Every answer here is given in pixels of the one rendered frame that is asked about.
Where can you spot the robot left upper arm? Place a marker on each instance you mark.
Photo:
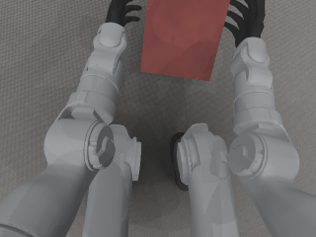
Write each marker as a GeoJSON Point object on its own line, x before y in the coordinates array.
{"type": "Point", "coordinates": [46, 205]}

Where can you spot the right robot hand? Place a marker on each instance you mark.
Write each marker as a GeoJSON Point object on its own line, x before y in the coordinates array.
{"type": "Point", "coordinates": [252, 23]}

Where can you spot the left robot hand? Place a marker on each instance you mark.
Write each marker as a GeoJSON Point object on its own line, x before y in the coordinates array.
{"type": "Point", "coordinates": [117, 12]}

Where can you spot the right robot foot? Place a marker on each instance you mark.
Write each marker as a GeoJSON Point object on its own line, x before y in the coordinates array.
{"type": "Point", "coordinates": [176, 138]}

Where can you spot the right robot forearm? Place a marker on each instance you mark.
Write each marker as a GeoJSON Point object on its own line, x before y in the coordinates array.
{"type": "Point", "coordinates": [253, 91]}

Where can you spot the left robot thigh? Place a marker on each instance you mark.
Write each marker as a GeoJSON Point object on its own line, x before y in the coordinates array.
{"type": "Point", "coordinates": [108, 201]}

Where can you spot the robot right upper arm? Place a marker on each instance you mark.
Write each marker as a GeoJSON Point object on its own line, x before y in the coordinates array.
{"type": "Point", "coordinates": [266, 168]}

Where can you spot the left robot forearm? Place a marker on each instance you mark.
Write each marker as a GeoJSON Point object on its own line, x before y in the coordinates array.
{"type": "Point", "coordinates": [97, 91]}

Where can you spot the carton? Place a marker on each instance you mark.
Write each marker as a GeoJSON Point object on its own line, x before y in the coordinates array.
{"type": "Point", "coordinates": [181, 37]}

